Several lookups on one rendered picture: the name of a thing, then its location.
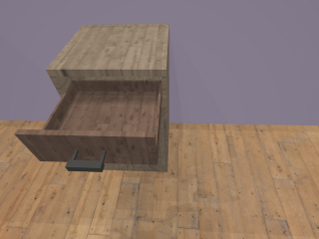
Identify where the handle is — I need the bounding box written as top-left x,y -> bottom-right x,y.
65,149 -> 107,172

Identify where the drawer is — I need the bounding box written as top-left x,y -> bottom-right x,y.
14,80 -> 162,165

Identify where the cabinet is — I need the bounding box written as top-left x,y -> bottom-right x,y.
46,23 -> 169,172

